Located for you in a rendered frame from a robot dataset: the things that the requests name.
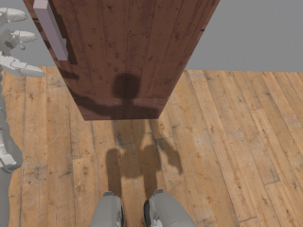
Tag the handle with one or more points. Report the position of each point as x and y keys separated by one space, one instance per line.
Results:
x=48 y=22

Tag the robot right shin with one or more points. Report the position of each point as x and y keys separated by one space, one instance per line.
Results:
x=157 y=223

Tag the cupboard door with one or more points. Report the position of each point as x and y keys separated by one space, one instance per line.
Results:
x=127 y=49

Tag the left robot upper arm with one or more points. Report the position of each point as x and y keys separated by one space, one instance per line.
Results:
x=11 y=158

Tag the robot left hand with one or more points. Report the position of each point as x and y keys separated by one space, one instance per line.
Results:
x=8 y=41

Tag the right robot thigh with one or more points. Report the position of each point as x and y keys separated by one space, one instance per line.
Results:
x=169 y=211

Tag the left robot forearm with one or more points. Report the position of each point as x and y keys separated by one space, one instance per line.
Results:
x=4 y=126

